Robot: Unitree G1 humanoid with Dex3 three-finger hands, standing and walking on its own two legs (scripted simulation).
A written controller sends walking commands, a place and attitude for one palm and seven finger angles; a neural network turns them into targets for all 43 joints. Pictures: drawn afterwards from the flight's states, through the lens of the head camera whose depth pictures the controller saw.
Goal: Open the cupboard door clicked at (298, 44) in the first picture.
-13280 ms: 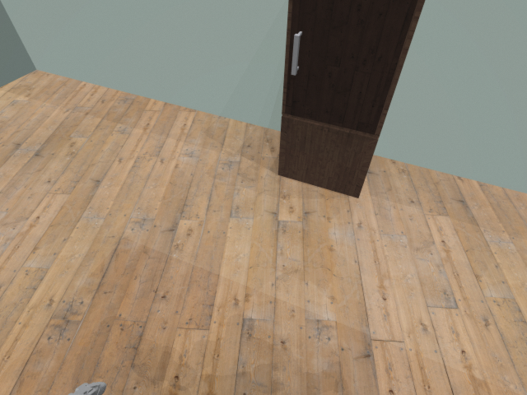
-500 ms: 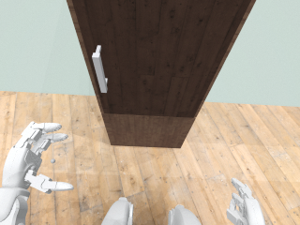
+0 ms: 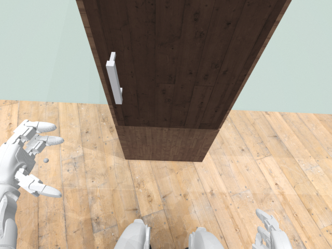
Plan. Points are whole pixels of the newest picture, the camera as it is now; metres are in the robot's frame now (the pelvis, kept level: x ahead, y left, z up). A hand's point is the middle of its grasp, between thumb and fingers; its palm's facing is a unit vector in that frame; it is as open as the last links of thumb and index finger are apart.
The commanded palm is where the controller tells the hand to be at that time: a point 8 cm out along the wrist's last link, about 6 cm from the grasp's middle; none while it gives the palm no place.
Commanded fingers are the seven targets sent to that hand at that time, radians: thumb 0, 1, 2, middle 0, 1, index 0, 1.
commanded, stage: raise the hand with hooked fingers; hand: left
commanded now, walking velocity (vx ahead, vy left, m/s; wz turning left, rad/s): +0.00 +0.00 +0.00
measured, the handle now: (116, 79) +0.54 +0.18 +0.03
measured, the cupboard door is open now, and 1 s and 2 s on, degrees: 0 0 0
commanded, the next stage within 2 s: move the hooked fingers beside the handle in 0.36 s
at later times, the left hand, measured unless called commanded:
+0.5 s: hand (55, 161) +0.29 +0.26 +0.04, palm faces +0.06 -1.00 -0.06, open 13.9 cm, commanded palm +0.27 +0.30 +0.04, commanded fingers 0.00 -0.50 0.30 -0.30 -1.20 -0.30 -1.20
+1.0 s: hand (68, 135) +0.35 +0.25 +0.04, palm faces +0.06 -1.00 -0.04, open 13.9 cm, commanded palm +0.33 +0.30 +0.04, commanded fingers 0.00 -0.50 0.30 -0.30 -1.20 -0.30 -1.20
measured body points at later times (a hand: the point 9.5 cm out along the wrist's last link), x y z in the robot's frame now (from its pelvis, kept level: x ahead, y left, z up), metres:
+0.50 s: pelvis +0.00 -0.02 +0.00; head +0.09 +0.00 +0.44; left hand +0.28 +0.31 +0.05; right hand +0.17 -0.27 -0.09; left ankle +0.03 +0.08 -0.65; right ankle +0.02 -0.13 -0.65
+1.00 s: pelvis +0.00 -0.02 -0.01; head +0.10 -0.01 +0.43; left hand +0.34 +0.31 +0.04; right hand +0.12 -0.29 -0.10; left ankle +0.03 +0.08 -0.65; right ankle +0.02 -0.13 -0.65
